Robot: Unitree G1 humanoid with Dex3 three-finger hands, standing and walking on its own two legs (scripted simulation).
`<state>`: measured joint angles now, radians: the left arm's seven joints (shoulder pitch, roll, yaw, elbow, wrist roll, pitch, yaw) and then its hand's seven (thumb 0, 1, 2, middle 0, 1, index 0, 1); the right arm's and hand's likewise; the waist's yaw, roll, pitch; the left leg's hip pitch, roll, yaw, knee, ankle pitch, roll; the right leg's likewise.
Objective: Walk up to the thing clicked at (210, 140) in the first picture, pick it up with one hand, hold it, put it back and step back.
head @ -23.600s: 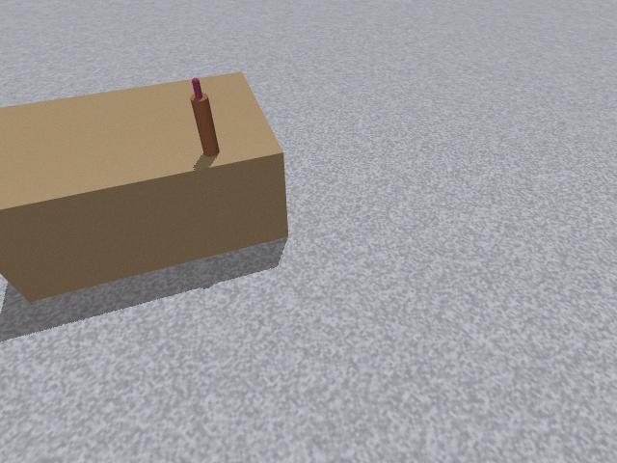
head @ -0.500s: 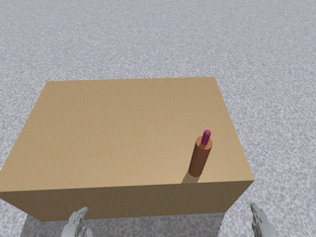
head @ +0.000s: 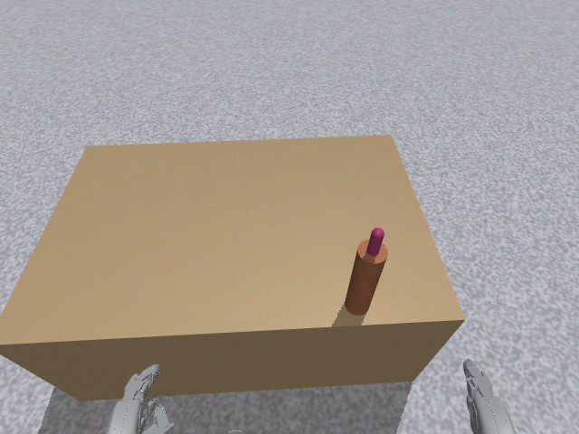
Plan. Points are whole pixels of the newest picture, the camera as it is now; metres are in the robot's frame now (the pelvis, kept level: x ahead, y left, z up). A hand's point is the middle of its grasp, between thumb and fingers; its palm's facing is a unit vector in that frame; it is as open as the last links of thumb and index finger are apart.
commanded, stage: home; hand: right
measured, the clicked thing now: (366, 272) +0.46 -0.14 -0.14
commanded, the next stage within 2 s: stand in 1.50 s
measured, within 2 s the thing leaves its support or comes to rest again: neither
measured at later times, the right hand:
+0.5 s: hand (440, 412) +0.19 -0.19 -0.06, palm faces +0.09 +0.95 -0.29, open 17.4 cm
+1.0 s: hand (441, 416) +0.19 -0.19 -0.06, palm faces +0.09 +0.95 -0.29, open 17.5 cm
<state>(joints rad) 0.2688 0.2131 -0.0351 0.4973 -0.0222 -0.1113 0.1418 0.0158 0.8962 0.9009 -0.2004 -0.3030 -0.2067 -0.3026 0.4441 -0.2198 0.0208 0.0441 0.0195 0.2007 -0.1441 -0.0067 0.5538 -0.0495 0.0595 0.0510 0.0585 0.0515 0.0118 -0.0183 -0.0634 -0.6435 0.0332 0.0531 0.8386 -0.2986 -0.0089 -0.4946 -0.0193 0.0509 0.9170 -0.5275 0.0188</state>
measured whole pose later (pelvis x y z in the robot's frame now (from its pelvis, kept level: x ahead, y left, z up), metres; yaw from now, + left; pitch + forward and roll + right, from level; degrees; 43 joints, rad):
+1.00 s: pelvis +0.02 +0.00 +0.00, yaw +0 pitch +7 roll +2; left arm 0.27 0.21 -0.03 0.52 -0.01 -0.13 0.15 0.02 0.90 0.90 -0.20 -0.30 -0.21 -0.30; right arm 0.45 -0.22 0.02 0.01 0.01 0.26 -0.14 -0.01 0.56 -0.04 0.06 0.05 0.06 0.05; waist 0.01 -0.03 -0.09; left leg -0.65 0.03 0.05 0.85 -0.33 -0.01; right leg -0.50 -0.02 0.05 0.92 -0.55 0.02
